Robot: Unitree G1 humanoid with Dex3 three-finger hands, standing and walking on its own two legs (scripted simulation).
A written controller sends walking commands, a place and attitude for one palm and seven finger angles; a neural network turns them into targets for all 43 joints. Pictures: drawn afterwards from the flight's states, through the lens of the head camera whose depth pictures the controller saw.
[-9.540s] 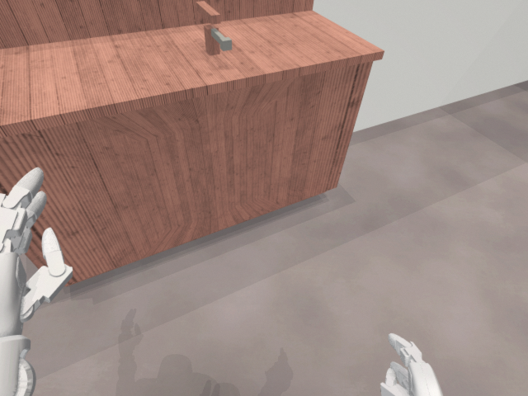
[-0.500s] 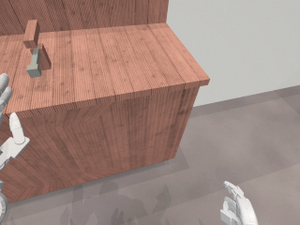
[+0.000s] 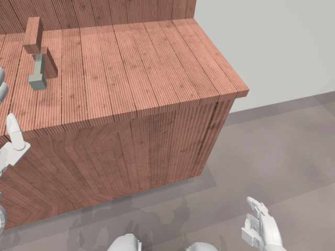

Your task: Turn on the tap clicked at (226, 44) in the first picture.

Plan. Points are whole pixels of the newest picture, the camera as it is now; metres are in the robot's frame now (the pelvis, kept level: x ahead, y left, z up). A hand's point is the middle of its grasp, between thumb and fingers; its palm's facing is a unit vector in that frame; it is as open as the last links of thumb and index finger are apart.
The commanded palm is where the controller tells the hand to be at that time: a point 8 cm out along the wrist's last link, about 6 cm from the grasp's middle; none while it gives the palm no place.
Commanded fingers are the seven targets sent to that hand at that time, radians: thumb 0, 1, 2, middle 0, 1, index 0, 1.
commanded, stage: shuffle to correct the standing spot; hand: left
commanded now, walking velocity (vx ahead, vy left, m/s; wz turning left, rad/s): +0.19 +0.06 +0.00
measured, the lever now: (38, 82) +0.44 +0.35 +0.13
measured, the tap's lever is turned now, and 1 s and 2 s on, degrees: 0 0 0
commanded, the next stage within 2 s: come to a stop and stand still in 0.62 s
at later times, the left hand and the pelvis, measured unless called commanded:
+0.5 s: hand (30, 124) +0.28 +0.26 +0.19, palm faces +0.44 -0.84 -0.33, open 7.4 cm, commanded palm +0.21 +0.31 +0.20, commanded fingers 0.00 0.90 0.90 -0.20 -0.30 -0.20 -0.30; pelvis +0.06 +0.03 +0.01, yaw +1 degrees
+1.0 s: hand (38, 107) +0.32 +0.27 +0.19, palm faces +0.44 -0.83 -0.35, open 7.4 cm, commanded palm +0.25 +0.31 +0.20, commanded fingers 0.00 0.90 0.90 -0.20 -0.30 -0.20 -0.30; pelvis +0.10 +0.03 +0.02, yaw +2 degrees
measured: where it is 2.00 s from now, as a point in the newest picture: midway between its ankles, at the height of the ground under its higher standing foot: outside the picture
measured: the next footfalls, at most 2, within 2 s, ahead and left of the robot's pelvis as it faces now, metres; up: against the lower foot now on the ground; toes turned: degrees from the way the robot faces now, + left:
right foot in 0.14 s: +0.08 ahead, -0.09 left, +0.00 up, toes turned -5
left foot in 0.48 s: +0.15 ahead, +0.16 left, +0.00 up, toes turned +8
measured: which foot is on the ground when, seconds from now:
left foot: down 0.00-0.16, up 0.18-0.46, down 0.48-0.72, up 0.74-1.00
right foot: up 0.00-0.12, down 0.14-0.48, up 0.50-0.68, down 0.70-1.00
